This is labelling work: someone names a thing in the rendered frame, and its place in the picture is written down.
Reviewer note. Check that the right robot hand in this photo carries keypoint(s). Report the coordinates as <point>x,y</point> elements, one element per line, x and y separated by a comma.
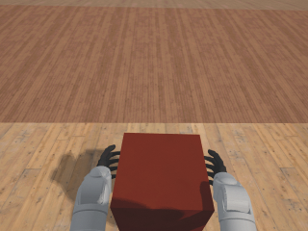
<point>217,165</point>

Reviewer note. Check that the robot right forearm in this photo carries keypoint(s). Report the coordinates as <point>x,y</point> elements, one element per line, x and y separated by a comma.
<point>235,211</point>

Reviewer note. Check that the carton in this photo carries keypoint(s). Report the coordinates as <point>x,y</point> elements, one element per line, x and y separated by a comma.
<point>161,184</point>

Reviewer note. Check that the left robot hand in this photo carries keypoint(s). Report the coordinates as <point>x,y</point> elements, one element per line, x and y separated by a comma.
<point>105,159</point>

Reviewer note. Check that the robot left forearm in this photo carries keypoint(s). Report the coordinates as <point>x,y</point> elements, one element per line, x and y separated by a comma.
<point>92,201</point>

